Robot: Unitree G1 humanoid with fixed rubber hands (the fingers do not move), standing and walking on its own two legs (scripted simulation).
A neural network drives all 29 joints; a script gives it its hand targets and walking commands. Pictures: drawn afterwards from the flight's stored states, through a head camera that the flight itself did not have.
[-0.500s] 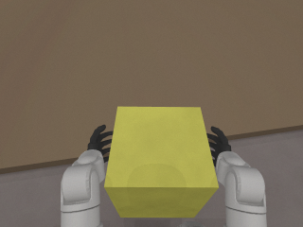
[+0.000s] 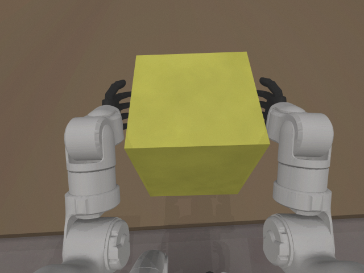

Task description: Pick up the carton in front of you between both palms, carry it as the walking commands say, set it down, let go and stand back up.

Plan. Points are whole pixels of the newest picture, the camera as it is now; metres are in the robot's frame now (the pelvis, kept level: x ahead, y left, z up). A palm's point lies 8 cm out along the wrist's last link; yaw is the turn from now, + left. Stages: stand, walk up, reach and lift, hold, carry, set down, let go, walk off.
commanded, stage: carry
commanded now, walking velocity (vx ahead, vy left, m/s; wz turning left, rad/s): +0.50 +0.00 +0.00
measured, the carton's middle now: (192, 132) +0.39 +0.01 +0.07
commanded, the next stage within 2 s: none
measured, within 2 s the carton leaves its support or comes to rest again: neither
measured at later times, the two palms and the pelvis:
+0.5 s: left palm (147, 16) +0.79 +0.16 +0.11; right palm (247, 21) +0.75 -0.14 +0.12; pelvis +0.38 +0.04 -0.01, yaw +1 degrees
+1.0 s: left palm out of the picture +1.17 +0.22 +0.27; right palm out of the picture +1.20 -0.08 +0.25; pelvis +0.80 +0.02 +0.08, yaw +2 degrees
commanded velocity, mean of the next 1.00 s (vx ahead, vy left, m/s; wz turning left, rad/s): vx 0.50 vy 0.00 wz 0.00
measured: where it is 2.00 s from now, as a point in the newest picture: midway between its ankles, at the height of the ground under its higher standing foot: (197, 86)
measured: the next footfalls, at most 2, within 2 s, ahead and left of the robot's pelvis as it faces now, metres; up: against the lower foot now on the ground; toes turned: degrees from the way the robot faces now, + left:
left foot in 0.18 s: +0.24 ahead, +0.13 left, +0.00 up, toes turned +3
right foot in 0.60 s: +0.73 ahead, +0.00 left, +0.08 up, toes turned -4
